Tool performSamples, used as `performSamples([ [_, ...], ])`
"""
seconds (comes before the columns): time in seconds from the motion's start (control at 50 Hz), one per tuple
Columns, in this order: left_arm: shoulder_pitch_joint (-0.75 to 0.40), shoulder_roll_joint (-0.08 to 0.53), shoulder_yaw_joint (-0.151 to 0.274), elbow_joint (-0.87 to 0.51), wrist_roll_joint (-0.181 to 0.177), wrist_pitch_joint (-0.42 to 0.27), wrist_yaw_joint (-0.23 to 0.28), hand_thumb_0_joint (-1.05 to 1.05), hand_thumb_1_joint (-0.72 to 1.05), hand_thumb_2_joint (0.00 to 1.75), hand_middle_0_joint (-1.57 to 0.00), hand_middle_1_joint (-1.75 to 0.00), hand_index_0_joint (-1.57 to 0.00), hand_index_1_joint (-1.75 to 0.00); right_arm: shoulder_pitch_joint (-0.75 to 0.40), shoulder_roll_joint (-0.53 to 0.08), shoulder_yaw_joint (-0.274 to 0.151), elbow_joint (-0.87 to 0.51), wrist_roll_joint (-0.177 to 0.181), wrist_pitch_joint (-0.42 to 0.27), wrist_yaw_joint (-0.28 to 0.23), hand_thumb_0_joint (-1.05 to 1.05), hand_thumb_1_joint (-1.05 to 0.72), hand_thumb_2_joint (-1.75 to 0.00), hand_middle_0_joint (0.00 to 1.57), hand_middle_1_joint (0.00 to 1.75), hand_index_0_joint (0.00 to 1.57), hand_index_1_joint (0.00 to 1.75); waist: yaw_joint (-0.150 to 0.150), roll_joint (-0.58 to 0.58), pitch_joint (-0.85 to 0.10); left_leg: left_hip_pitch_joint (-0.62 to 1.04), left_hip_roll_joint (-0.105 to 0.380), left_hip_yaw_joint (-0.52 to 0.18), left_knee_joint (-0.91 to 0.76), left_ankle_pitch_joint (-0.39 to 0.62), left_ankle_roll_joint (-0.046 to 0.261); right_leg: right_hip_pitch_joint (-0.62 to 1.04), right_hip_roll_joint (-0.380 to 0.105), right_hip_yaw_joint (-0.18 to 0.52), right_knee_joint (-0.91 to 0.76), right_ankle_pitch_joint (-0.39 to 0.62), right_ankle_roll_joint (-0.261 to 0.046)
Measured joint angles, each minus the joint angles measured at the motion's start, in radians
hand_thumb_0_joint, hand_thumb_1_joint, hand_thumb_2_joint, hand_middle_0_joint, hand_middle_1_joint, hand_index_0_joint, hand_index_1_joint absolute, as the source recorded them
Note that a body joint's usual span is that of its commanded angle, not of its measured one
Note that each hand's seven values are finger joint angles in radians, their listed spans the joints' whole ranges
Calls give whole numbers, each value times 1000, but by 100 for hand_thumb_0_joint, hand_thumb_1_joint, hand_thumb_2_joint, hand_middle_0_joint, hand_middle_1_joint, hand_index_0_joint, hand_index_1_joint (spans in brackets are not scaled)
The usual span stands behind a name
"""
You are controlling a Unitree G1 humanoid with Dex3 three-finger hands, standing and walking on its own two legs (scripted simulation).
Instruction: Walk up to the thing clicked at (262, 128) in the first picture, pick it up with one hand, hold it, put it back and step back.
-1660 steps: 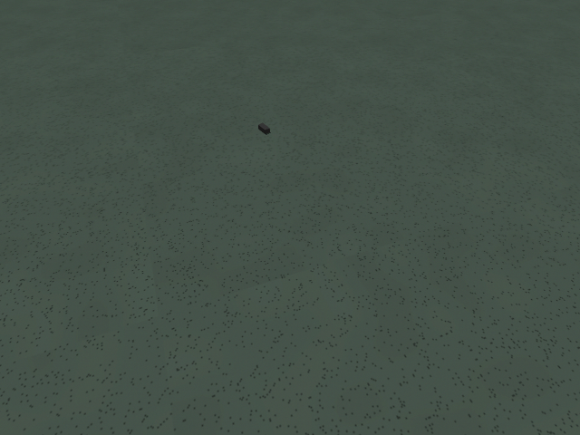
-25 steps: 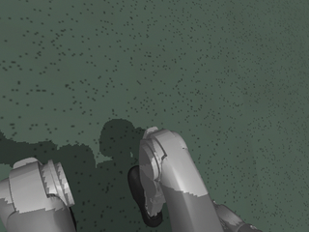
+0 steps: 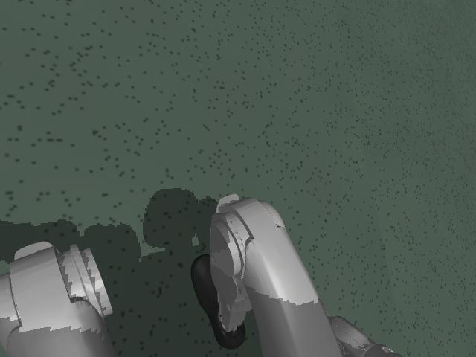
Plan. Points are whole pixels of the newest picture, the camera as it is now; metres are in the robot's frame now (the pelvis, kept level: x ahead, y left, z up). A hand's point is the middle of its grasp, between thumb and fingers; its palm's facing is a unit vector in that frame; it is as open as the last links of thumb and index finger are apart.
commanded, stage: open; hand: left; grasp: from above
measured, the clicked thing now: out of the picture +0.41 +0.36 -0.28
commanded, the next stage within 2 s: withdraw in 0.64 s
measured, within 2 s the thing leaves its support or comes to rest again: neither
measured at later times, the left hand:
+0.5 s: hand out of the picture +0.40 +0.36 -0.25, palm faces -0.42 -0.21 -0.88, open 11.8 cm
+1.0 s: hand out of the picture +0.42 +0.37 -0.22, palm faces -0.31 -0.16 -0.94, open 12.3 cm
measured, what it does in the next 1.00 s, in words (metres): stands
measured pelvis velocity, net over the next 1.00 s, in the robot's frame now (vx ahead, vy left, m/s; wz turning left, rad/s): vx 0.00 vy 0.00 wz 0.00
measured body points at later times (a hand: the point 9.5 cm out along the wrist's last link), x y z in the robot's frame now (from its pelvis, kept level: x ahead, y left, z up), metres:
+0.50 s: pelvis +0.00 +0.00 +0.00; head +0.26 +0.15 +0.34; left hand +0.42 +0.37 -0.20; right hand +0.09 -0.25 -0.06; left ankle +0.06 +0.13 -0.26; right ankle +0.11 -0.12 -0.26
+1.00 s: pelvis +0.00 +0.00 +0.00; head +0.24 +0.15 +0.35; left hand +0.43 +0.37 -0.16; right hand +0.09 -0.25 -0.06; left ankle +0.06 +0.13 -0.26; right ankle +0.11 -0.12 -0.26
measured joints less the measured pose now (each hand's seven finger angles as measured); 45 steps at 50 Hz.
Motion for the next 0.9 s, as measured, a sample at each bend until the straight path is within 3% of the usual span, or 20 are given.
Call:
performSamples([
  [0.28,-11,-1,-4,-25,-24,34,-9,0,2,53,-58,-50,-56,-50,-4,-9,-5,0,8,-26,13,0,-89,-90,20,30,20,30,-6,-7,7,-5,-1,-4,5,-3,4,0,1,-3,-1,-2,3],
  [0.38,3,-1,15,-39,-31,38,-19,0,-5,60,-51,-55,-50,-56,-1,-9,-9,-3,11,-23,13,0,-89,-90,20,30,20,30,-3,-2,6,-5,-1,-3,3,-6,4,1,0,-3,-4,-6,2],
  [0.56,2,8,2,-40,-41,22,-44,0,-14,68,-41,-64,-41,-65,0,-4,-5,-7,12,-10,12,0,-89,-90,20,30,20,30,3,1,6,-4,-4,-1,-4,-2,3,4,-4,-2,-7,-7,2],
  [0.64,-5,11,-14,-35,-35,8,-51,0,-17,70,-38,-68,-38,-69,-2,-2,3,-10,12,-6,10,0,-89,-90,20,30,20,30,2,-2,8,-2,-5,-2,-5,0,2,6,-4,-3,-8,-5,2],
  [0.8,-1,5,-5,-39,-14,-4,-23,0,-20,73,-34,-74,-34,-74,-2,-2,7,-17,12,-1,4,0,-89,-90,20,30,20,30,-1,-4,10,-2,-1,-3,-4,0,6,6,1,-4,-12,0,3],
  [0.9,28,-8,24,-101,2,7,-16,0,-20,74,-33,-74,-34,-74,8,-6,-6,-17,13,-1,6,0,-89,-90,20,30,20,30,5,0,-1,-5,0,-3,-5,-1,4,2,0,-4,-12,0,-1],
])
